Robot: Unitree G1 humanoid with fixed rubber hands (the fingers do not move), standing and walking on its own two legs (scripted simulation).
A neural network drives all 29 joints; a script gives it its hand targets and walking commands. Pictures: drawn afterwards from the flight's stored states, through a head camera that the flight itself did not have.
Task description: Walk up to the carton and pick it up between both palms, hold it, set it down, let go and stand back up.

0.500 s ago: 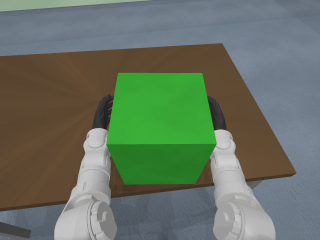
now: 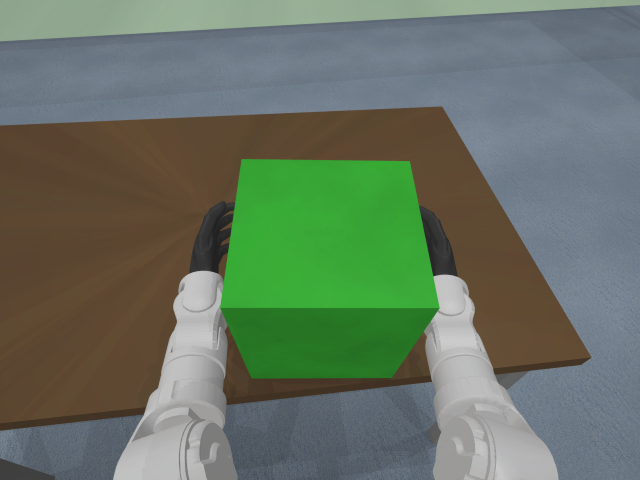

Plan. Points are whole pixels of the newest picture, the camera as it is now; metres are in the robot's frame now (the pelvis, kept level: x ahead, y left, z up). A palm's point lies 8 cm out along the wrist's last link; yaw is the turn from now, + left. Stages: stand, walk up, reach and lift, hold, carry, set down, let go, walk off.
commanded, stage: reach and lift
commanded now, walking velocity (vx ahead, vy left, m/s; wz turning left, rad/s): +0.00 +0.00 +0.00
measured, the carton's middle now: (323, 279) +0.38 -0.01 +0.04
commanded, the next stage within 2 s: none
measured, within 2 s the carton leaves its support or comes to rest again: neither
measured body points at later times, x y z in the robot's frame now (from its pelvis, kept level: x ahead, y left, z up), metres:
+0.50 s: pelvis -0.01 +0.00 +0.00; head +0.02 +0.00 +0.45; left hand +0.41 +0.13 +0.07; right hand +0.38 -0.17 +0.06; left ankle -0.03 +0.10 -0.75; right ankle -0.01 -0.11 -0.75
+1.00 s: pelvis -0.02 +0.00 +0.00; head -0.02 +0.02 +0.45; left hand +0.41 +0.12 +0.11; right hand +0.36 -0.18 +0.09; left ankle -0.03 +0.10 -0.75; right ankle -0.01 -0.11 -0.75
